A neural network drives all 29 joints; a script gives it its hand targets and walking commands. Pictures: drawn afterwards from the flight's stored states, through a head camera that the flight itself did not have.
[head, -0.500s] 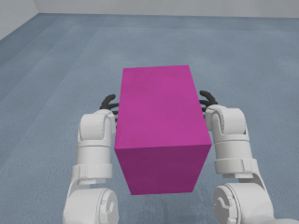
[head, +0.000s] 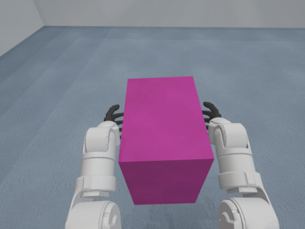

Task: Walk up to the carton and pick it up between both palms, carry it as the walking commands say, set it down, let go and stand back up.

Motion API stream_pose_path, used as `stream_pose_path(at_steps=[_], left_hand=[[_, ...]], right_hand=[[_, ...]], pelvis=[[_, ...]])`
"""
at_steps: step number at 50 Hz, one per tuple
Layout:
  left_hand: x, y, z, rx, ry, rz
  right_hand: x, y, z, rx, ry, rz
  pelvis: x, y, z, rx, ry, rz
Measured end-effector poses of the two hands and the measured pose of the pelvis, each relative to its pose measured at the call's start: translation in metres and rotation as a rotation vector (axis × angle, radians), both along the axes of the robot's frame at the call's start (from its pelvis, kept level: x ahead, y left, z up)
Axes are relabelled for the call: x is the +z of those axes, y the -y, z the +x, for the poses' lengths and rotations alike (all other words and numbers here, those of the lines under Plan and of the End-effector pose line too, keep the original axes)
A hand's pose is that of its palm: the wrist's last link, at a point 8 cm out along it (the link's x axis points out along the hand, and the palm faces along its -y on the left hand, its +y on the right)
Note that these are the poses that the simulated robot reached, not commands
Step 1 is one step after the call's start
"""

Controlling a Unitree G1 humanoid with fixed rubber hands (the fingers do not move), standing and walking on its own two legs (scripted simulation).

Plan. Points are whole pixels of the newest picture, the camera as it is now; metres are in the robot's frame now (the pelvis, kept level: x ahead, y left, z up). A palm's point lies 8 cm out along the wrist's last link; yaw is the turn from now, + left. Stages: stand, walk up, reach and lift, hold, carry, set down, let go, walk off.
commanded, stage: carry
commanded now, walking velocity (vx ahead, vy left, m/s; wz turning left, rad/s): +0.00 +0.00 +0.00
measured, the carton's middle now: (162, 143) +0.35 -0.01 +0.03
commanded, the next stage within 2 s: hold in 0.20 s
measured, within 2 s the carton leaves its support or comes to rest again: neither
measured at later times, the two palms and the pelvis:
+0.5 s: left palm (107, 156) +0.30 +0.14 +0.06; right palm (211, 147) +0.31 -0.13 +0.06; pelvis +0.00 -0.01 +0.01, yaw +5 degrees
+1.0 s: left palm (108, 155) +0.32 +0.15 +0.04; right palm (206, 148) +0.32 -0.13 +0.04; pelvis +0.01 +0.01 +0.01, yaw +7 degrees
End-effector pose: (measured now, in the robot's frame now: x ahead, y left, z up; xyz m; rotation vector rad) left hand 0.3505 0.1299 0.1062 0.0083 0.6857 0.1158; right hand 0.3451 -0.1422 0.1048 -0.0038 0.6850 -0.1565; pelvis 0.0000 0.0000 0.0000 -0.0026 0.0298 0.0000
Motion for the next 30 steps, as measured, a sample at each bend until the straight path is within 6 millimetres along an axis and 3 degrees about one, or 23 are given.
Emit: stream_pose_path(at_steps=[10, 12, 16, 18, 30], left_hand=[[0.001, 0.001, 0.002, -0.003, 0.005, 0.004], [-0.012, 0.001, -0.002, 0.005, -0.020, -0.003], [-0.053, -0.002, -0.040, -0.001, -0.053, 0.025], [-0.061, -0.003, -0.051, -0.020, -0.060, 0.048], [-0.036, -0.015, -0.054, 0.056, 0.046, 0.007]], right_hand=[[0.000, 0.001, 0.001, 0.003, 0.005, -0.005], [-0.012, 0.002, 0.000, 0.002, -0.020, 0.014], [-0.053, -0.001, -0.033, 0.019, -0.052, 0.047], [-0.061, -0.002, -0.043, 0.048, -0.060, 0.026], [-0.034, -0.015, -0.032, 0.046, 0.045, 0.078]], pelvis=[[0.001, 0.001, 0.003, -0.001, -0.002, 0.001], [0.005, 0.001, 0.006, 0.000, 0.029, -0.002], [0.014, 0.004, 0.018, 0.030, 0.104, -0.001], [0.014, 0.005, 0.016, 0.052, 0.134, -0.001], [0.012, 0.010, -0.002, 0.103, 0.201, -0.004]])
